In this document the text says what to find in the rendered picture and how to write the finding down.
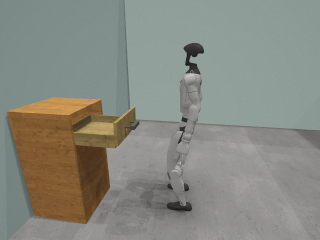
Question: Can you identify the drawer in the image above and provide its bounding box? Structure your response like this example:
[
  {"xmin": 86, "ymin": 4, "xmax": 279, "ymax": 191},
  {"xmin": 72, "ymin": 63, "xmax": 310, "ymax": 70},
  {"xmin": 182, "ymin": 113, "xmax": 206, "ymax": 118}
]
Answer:
[{"xmin": 72, "ymin": 107, "xmax": 136, "ymax": 149}]

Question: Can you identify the robot left shin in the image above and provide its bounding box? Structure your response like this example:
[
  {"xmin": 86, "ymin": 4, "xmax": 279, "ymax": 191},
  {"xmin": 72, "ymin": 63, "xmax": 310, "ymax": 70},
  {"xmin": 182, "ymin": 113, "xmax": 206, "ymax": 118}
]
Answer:
[{"xmin": 167, "ymin": 170, "xmax": 186, "ymax": 206}]

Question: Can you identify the handle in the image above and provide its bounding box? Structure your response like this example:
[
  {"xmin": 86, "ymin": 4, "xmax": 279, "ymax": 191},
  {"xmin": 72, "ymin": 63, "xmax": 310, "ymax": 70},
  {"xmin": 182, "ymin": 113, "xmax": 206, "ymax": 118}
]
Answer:
[{"xmin": 125, "ymin": 120, "xmax": 140, "ymax": 130}]

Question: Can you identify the left robot hand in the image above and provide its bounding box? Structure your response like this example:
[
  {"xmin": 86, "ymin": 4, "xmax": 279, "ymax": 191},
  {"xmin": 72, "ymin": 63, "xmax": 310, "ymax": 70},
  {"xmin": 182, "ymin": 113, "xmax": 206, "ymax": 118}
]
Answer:
[{"xmin": 173, "ymin": 141, "xmax": 190, "ymax": 165}]

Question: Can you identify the robot right shin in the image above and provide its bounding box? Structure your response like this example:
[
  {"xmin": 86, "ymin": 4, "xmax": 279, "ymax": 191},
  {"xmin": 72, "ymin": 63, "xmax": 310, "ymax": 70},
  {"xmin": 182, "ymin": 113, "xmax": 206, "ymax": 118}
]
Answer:
[{"xmin": 176, "ymin": 159, "xmax": 184, "ymax": 183}]

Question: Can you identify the robot shin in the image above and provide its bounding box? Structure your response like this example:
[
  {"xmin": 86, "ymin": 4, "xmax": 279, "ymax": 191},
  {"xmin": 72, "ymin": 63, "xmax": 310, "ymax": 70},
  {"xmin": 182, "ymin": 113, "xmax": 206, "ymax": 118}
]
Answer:
[
  {"xmin": 176, "ymin": 159, "xmax": 184, "ymax": 183},
  {"xmin": 167, "ymin": 170, "xmax": 186, "ymax": 206}
]

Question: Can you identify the cabinet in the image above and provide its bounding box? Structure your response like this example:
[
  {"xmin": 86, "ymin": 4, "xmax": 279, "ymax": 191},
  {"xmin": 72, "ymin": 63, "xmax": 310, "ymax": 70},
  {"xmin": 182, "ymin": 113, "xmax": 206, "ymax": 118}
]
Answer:
[{"xmin": 7, "ymin": 97, "xmax": 110, "ymax": 224}]

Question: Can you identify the left robot upper arm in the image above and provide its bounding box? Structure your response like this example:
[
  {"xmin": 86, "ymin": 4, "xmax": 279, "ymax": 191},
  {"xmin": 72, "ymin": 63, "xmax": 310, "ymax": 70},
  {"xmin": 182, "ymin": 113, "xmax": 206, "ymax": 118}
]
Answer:
[{"xmin": 184, "ymin": 74, "xmax": 201, "ymax": 112}]

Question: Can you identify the left robot forearm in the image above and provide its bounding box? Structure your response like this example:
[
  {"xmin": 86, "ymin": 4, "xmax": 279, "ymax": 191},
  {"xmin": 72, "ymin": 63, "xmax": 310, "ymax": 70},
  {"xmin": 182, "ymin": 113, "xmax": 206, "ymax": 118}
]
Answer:
[{"xmin": 181, "ymin": 105, "xmax": 199, "ymax": 143}]

